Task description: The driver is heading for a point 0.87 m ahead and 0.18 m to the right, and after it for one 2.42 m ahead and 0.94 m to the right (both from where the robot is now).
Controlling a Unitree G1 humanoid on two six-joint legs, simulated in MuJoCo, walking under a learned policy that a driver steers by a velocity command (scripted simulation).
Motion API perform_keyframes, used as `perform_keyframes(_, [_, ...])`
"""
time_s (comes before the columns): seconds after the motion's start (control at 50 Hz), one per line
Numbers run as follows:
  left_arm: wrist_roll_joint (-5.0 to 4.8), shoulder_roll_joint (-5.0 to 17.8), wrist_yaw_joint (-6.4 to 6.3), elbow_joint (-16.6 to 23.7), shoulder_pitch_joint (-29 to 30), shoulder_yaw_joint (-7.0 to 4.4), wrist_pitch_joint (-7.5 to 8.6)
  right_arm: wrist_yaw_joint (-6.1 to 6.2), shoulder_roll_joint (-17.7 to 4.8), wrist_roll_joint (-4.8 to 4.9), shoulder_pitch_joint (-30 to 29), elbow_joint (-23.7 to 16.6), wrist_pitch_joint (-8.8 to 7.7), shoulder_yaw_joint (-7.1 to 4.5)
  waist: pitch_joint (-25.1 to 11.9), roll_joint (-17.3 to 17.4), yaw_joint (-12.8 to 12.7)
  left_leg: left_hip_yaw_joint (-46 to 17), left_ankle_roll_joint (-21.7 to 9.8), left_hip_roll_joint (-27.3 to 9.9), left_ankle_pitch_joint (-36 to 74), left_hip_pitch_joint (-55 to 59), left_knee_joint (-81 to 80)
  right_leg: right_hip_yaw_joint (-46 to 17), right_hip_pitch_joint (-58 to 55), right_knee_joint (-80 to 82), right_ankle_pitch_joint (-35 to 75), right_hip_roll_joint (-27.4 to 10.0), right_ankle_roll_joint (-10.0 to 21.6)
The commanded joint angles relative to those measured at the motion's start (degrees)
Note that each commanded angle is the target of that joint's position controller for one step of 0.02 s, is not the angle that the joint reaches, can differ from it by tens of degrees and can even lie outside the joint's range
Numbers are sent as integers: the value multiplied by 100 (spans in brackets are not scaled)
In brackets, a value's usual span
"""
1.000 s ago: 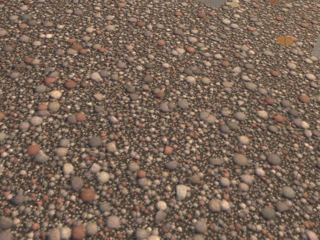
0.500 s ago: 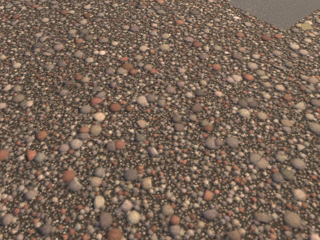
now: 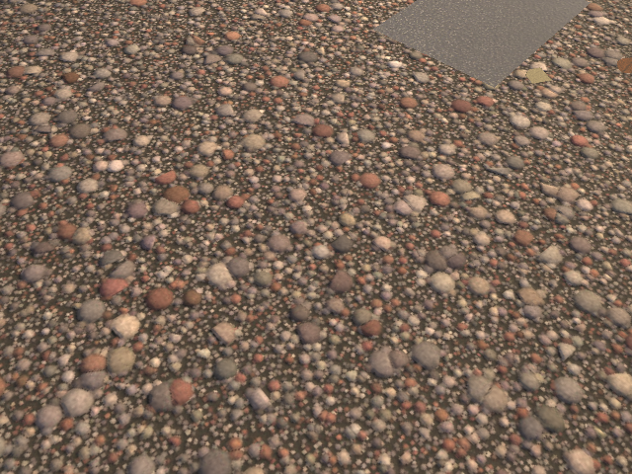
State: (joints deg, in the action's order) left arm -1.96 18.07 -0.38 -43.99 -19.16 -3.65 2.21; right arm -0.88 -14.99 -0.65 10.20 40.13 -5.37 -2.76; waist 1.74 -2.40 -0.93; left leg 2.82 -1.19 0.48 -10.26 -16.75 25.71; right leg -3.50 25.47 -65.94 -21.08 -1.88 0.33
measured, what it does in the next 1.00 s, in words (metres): walks ahead, turning right: right foot, then left foot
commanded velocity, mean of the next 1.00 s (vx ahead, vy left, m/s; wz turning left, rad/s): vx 0.50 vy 0.00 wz -0.40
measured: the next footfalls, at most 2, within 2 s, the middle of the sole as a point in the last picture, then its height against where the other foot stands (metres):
right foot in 0.36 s outside the picture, level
left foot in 0.86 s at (365, 390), level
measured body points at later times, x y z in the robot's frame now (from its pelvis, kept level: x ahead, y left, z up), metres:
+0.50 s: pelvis +0.25 -0.09 -0.01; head +0.29 -0.11 +0.44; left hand +0.48 +0.13 -0.10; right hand +0.29 -0.39 -0.12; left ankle +0.22 +0.10 -0.65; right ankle +0.29 -0.17 -0.74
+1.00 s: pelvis +0.55 -0.13 +0.00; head +0.57 -0.13 +0.45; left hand +0.74 +0.09 -0.12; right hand +0.56 -0.43 -0.10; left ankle +0.63 -0.07 -0.74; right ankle +0.40 -0.20 -0.65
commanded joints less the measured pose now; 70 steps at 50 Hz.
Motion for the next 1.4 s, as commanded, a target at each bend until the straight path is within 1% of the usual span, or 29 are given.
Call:
perform_keyframes(0.02, [6, 250, 40, 530, 92, -91, -37, 27, -588, -1, 183, -110, -115, -198, -143, 902, 139, -1379, -954, -1568, 470, 1054, -1577, -235, 1230, -17, 432, -549, -62])
perform_keyframes(0.16, [68, 78, 214, 922, 1046, 15, -30, 96, -1016, 50, 271, 183, -106, -339, 165, 522, 317, 2, -906, -1490, 1289, 1153, -1832, 39, 1244, 1929, 2070, -510, -85])
perform_keyframes(0.26, [60, 169, 361, 1299, 1802, 13, -38, 105, -1283, 193, 643, 404, 40, -427, 378, 481, 504, 454, -695, -1689, 1574, 1831, -1586, 420, 1186, 2804, 1846, -358, 202])
perform_keyframes(0.3, [85, 318, 385, 1385, 1727, -61, -65, 121, -1442, 243, 650, 425, 121, -475, 202, 608, 341, 653, -577, -1712, 3049, 2095, -997, 699, 785, 2937, 1285, -81, 419])
perform_keyframes(0.34, [89, 678, 342, 1164, 640, -286, -116, 151, -1530, 301, 556, 391, 212, -491, -486, 641, -348, 961, -373, -1508, 4569, 1893, 693, 1028, -793, 3238, 1147, 446, 736])
perform_keyframes(0.36, [62, 1065, 248, 879, -398, -495, -171, 180, -1338, 228, 650, 341, 204, -407, -1027, 384, -808, 1025, -142, -1282, 3818, 867, 2190, 672, -2490, 3352, 1347, 464, 968])
perform_keyframes(0.38, [-4, 1783, 151, 856, -483, -620, -178, 136, -546, -61, 1102, 22, 123, -152, -1371, -1253, -299, 919, 266, -376, -1167, -1738, 4381, -2223, -4413, 3666, 833, -1072, 1845])
perform_keyframes(0.4, [38, 1597, 200, 1125, -539, -507, -52, 78, -697, 42, 857, -97, -85, -97, -2449, -970, -465, -593, 293, 165, -2536, -2566, 5382, -4615, -4962, 4720, -263, -1776, 2467])
perform_keyframes(0.42, [89, 1158, 247, 1047, -396, -376, 50, 29, -1151, 285, 202, -256, -191, -218, -1736, -401, -639, -854, 186, -151, -1987, -3104, 5419, -3903, -4572, 4972, -98, -1643, 2092])
perform_keyframes(0.44, [90, 1013, 245, 1013, -169, -329, 107, 35, -1080, 294, 47, -316, -260, -176, -1111, -215, -449, -785, 89, -376, -1471, -3062, 4974, -3150, -3795, 4960, 340, -1408, 1900])
perform_keyframes(0.48, [148, 689, 208, 1129, 496, -217, 128, 106, -1093, 53, 155, -197, -237, -215, -612, 47, 30, -826, 136, -714, -879, -2290, 4122, -2171, -2432, 5015, 1618, -979, 1643])
perform_keyframes(0.56, [150, 754, 94, 1058, 522, -225, 169, 98, -849, -40, 144, -178, -28, -168, -419, 41, 192, -664, 436, -643, -384, -1814, 3292, -1545, -1485, 5290, 2610, -714, 1701])
perform_keyframes(0.68, [84, 874, -54, 768, 61, -254, 92, 3, -564, 37, -1076, -448, -61, -25, -95, -182, -257, -590, 564, -220, 1527, -1373, 944, -1166, -1146, 5238, 1723, -340, 1254])
perform_keyframes(0.78, [107, 784, -37, 439, -299, -210, 84, -138, -749, 102, -1275, -504, -150, -67, 25, -359, -395, -596, 205, -271, 1335, -1401, 391, -1452, -2040, 4853, 1774, -866, 1158])
perform_keyframes(0.84, [118, 818, -26, 349, -201, -214, 29, -125, -911, 104, -761, -410, -160, -155, -92, -448, -82, -263, -211, -65, 603, -826, 105, -1261, -2513, 4218, 3466, -890, 972])
perform_keyframes(0.86, [156, 712, -36, 357, -183, -164, 13, -104, -1093, 80, -83, -222, -170, -255, -611, -295, 227, -294, -434, -60, 812, 139, 97, -934, -2443, 3308, 4252, -596, 831])
perform_keyframes(0.88, [267, 527, -69, 470, -319, -63, 16, -110, -1414, 33, 798, -118, -175, -327, -1516, 329, 495, -1454, -920, -906, 1215, 1752, 311, -619, -1572, 1720, 3302, -229, 616])
perform_keyframes(0.9, [193, 192, -47, 522, -930, 35, 105, -161, -1792, 71, 1238, 63, -115, -451, -1977, 1952, 290, -4059, -1850, -1958, -35, 3485, -352, -81, 632, -203, -123, 696, 73])
perform_keyframes(0.92, [160, 573, -28, 566, -588, 4, 191, -209, -1283, 268, 1262, 68, -100, -317, -1686, 1537, 452, -4918, -1767, -1992, -1407, 3540, -943, -491, 1519, -688, -972, 499, 79])
perform_keyframes(0.94, [66, 815, 5, 695, 119, -70, 256, -186, -1022, 241, 911, -13, -70, -240, -846, 985, 527, -4186, -1513, -1818, -1406, 2866, -1026, -479, 1834, -710, -492, 227, 111])
perform_keyframes(0.98, [211, 661, 26, 860, 715, -44, 378, -140, -926, 116, 588, -109, 5, -195, -196, 343, 377, -3245, -1388, -1373, -217, 1787, -1153, -293, 1686, -66, 87, -71, 80])
perform_keyframes(1.06, [312, 395, 35, 876, 636, -10, 367, -19, -897, 137, 605, -113, 38, -178, -318, 745, 120, -2497, -1407, -960, 1088, 1193, -1346, -96, 1070, 1082, 357, -148, -196])
perform_keyframes(1.16, [259, 155, 53, 1062, 1613, 93, 378, 151, -1150, 197, 942, 36, 146, -273, -114, 718, 406, -2048, -1168, -665, 1110, 556, -1353, -27, 603, 2860, 1897, 100, -428])
perform_keyframes(1.26, [165, 296, 145, 1182, 2207, 34, 476, 214, -1102, 250, 1326, 167, 276, -279, -110, 777, 532, -2486, -975, -746, 668, 710, -941, -170, -10, 3743, 2272, 341, -342])
perform_keyframes(1.32, [133, 511, 127, 1075, 1774, -90, 529, 226, -1086, 243, 1160, 124, 332, -305, -182, 961, 190, -2790, -806, -792, 834, 856, -440, -156, -733, 4114, 1839, 293, -77])
perform_keyframes(1.34, [170, 652, 84, 958, 1276, -174, 543, 211, -945, 219, 1087, 73, 331, -260, -477, 913, -74, -2636, -653, -550, 1093, 697, 103, -146, -1548, 4286, 1820, 165, 100])
perform_keyframes(1.36, [252, 922, 28, 876, 449, -263, 548, 181, -649, 139, 1011, -47, 309, -151, -1216, 495, -461, -2249, -465, -256, 629, 112, 1484, -845, -2911, 4125, 1527, -654, 468])
perform_keyframes(1.38, [306, 1373, 19, 710, -130, -379, 456, 184, -214, 227, 1753, -181, 257, -12, -2014, -1064, -260, -1396, -83, 566, -1784, -1708, 3268, -3082, -4757, 4370, 617, -1961, 1359])
perform_keyframes(1.4, [182, 1017, 70, 637, -173, -323, 410, 198, -672, 308, 1847, -152, 242, -72, -1794, -1274, -262, -1304, -8, 158, -2366, -2610, 4214, -4175, -4609, 4771, -674, -2287, 1508])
